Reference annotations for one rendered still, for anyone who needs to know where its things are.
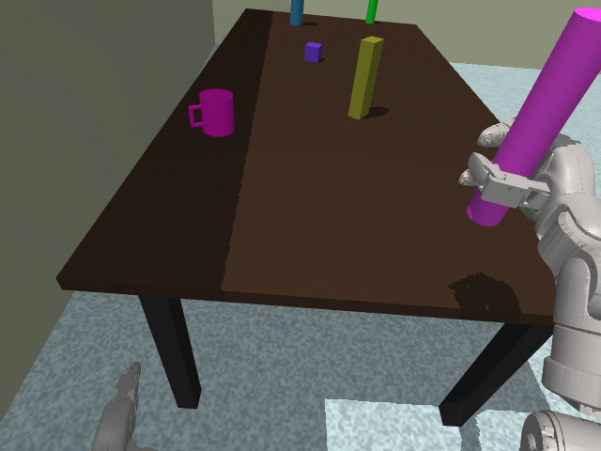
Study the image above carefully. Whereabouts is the right robot hand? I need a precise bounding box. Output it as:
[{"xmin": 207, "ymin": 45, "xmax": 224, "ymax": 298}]
[{"xmin": 458, "ymin": 117, "xmax": 595, "ymax": 223}]

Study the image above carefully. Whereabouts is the left robot hand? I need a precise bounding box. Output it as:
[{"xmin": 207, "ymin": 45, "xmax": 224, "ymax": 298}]
[{"xmin": 91, "ymin": 362, "xmax": 158, "ymax": 451}]

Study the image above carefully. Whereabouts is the table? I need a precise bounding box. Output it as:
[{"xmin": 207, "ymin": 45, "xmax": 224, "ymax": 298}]
[{"xmin": 55, "ymin": 8, "xmax": 556, "ymax": 427}]

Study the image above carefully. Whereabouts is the right robot arm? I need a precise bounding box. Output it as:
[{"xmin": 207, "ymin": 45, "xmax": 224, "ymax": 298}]
[{"xmin": 518, "ymin": 194, "xmax": 601, "ymax": 451}]

